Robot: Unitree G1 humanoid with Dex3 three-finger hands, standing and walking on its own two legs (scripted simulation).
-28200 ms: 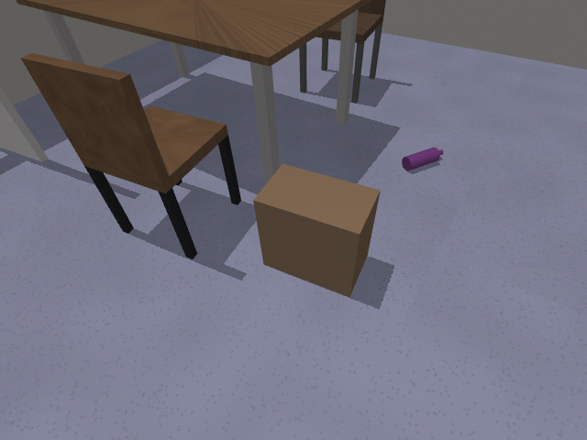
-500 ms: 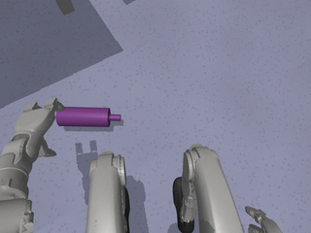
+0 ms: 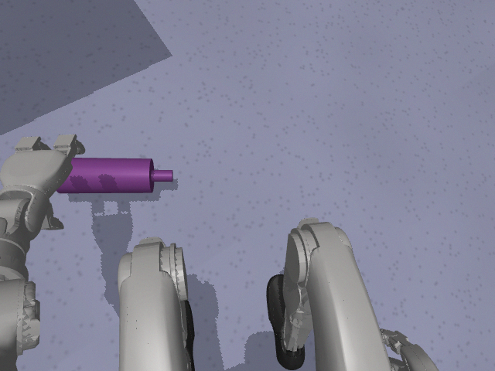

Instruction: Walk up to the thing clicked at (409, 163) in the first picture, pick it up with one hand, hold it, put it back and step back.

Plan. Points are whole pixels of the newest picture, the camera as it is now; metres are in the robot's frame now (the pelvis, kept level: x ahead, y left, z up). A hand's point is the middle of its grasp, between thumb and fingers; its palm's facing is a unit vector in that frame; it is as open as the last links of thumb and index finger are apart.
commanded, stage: rise first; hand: left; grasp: from above
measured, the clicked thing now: (118, 175) +0.49 +0.25 -0.31
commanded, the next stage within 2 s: approach in 0.74 s
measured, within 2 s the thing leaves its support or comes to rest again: neither
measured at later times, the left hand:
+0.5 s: hand (65, 184) +0.44 +0.31 -0.19, palm faces -0.47 -0.01 -0.88, open 14.2 cm
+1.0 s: hand (78, 181) +0.45 +0.29 -0.20, palm faces -0.48 +0.00 -0.88, open 14.1 cm
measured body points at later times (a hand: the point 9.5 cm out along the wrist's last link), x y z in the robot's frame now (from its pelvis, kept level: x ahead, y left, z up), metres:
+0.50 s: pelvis +0.01 +0.00 -0.02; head +0.25 +0.07 +0.35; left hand +0.46 +0.31 -0.14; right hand +0.07 -0.28 -0.13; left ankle +0.08 +0.12 -0.32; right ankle +0.11 -0.13 -0.32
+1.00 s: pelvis +0.01 +0.00 -0.03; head +0.25 +0.07 +0.34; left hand +0.47 +0.29 -0.15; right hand +0.07 -0.29 -0.13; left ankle +0.08 +0.12 -0.32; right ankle +0.11 -0.13 -0.32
